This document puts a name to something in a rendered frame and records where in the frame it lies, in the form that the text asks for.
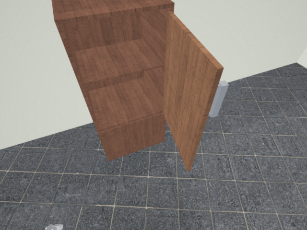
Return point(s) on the cupboard door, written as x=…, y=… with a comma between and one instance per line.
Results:
x=192, y=75

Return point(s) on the handle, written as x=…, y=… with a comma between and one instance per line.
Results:
x=218, y=99

